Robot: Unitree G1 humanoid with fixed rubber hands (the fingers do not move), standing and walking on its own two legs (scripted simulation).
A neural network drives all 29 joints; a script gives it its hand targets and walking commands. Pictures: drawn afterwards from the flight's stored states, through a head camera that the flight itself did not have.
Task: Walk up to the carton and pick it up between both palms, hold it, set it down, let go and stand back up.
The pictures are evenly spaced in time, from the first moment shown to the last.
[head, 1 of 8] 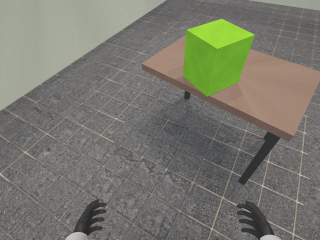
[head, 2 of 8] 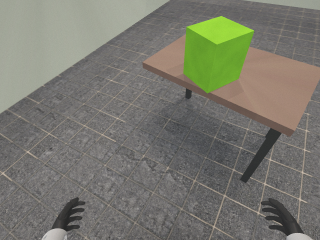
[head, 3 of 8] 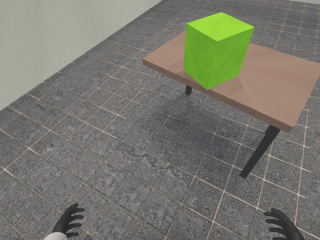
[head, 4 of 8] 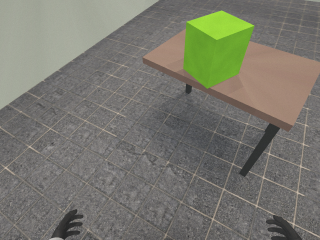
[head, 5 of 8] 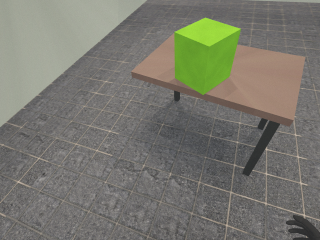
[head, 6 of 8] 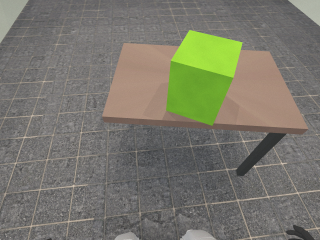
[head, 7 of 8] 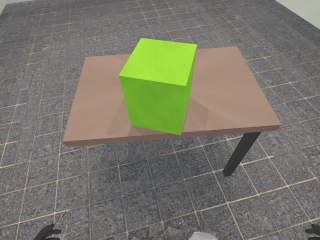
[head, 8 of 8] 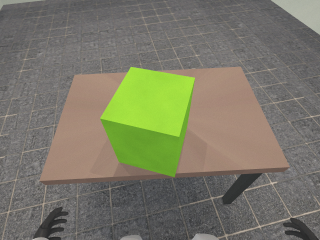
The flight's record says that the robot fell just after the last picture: no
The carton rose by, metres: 0.00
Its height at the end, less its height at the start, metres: +0.00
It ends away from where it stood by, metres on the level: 0.00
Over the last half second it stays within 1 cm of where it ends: yes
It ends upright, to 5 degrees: yes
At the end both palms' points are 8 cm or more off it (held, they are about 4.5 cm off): yes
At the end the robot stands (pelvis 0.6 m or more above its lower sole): yes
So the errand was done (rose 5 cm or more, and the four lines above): no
